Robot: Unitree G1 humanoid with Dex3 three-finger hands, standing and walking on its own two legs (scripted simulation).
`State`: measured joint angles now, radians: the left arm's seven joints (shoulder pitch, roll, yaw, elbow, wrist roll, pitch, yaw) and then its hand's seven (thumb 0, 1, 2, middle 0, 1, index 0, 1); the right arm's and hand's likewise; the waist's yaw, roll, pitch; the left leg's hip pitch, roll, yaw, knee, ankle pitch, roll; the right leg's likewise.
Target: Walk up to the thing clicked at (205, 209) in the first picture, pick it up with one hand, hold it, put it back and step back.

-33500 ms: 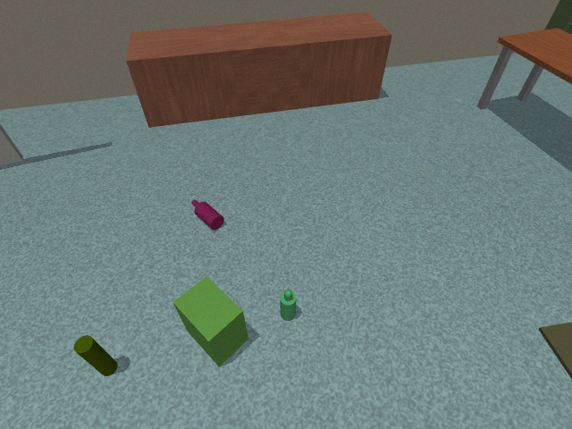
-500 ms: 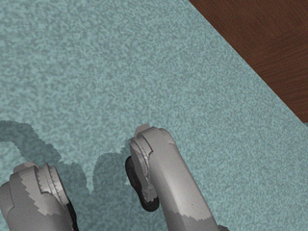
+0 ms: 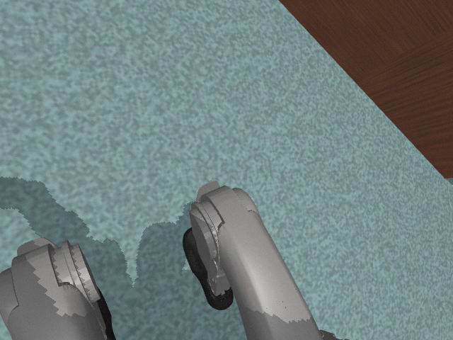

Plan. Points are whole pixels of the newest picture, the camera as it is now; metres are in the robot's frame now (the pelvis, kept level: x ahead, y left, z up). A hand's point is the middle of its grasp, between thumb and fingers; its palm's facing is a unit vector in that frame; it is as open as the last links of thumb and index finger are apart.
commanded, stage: rise first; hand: left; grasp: from above
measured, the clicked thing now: out of the picture +0.52 +0.31 -0.31
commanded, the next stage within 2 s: approach in 1.90 s
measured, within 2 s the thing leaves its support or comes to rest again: neither
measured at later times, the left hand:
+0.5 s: hand out of the picture +0.44 +0.34 -0.20, palm faces -0.04 -0.45 -0.89, open 13.5 cm
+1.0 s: hand out of the picture +0.45 +0.34 -0.20, palm faces -0.04 -0.46 -0.89, open 13.5 cm
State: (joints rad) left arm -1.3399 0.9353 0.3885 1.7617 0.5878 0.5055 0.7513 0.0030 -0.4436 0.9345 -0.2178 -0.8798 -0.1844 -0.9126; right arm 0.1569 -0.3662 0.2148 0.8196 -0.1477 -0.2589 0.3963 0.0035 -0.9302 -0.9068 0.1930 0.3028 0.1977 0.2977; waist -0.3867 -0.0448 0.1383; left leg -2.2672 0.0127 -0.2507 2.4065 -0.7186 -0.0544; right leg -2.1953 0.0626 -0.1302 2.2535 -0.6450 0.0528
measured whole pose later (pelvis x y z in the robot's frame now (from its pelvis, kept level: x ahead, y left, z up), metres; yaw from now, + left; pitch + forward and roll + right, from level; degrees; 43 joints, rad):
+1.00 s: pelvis +0.00 +0.00 +0.00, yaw +0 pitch +32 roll -12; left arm -1.34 0.94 0.39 1.78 0.59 0.49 0.76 0.00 -0.41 0.91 -0.25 -0.83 -0.22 -0.87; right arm 0.16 -0.36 0.22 0.83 -0.16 -0.28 0.39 0.00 -0.93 -0.91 0.19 0.30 0.20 0.30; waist -0.40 -0.05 0.14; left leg -2.26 0.01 -0.25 2.40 -0.72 -0.05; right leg -2.18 0.06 -0.13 2.24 -0.64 0.06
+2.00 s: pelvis +0.00 +0.00 +0.00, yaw +0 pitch +32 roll -12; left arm -1.34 0.93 0.39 1.79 0.60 0.49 0.75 0.00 -0.36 0.86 -0.29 -0.79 -0.26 -0.82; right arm 0.16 -0.36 0.21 0.84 -0.16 -0.28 0.39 0.00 -0.93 -0.90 0.19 0.30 0.20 0.30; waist -0.39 -0.04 0.14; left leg -2.25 0.01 -0.24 2.39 -0.72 -0.05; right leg -2.18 0.06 -0.13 2.24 -0.64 0.05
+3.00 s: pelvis +0.00 +0.00 +0.00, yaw +0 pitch +32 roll -12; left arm -1.40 0.93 0.31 1.81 0.61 0.49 0.76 0.00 -0.35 0.88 -0.24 -0.87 -0.23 -0.88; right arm 0.13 -0.34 0.23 0.84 -0.18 -0.27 0.39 0.00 -0.91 -0.90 0.19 0.30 0.20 0.30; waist -0.43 -0.05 0.16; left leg -2.26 0.01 -0.25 2.39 -0.71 -0.05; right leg -2.18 0.05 -0.13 2.24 -0.64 0.05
